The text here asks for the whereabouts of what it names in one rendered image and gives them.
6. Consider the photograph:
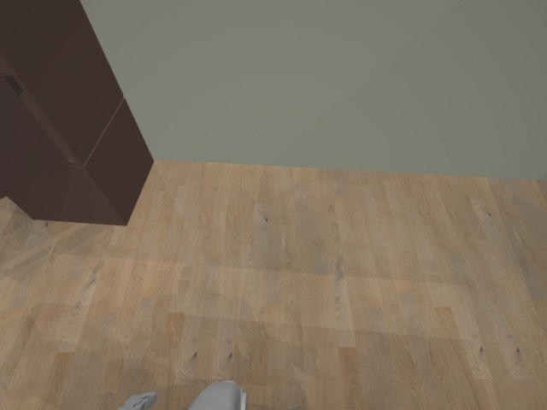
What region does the cupboard door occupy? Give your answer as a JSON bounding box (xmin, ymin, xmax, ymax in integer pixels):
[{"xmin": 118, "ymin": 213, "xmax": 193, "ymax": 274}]
[{"xmin": 0, "ymin": 73, "xmax": 71, "ymax": 199}]

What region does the left robot hand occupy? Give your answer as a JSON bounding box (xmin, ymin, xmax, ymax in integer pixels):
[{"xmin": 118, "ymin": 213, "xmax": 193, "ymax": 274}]
[{"xmin": 117, "ymin": 392, "xmax": 157, "ymax": 410}]

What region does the left robot thigh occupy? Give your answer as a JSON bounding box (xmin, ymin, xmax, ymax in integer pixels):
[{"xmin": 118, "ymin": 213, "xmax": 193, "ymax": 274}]
[{"xmin": 188, "ymin": 382, "xmax": 248, "ymax": 410}]

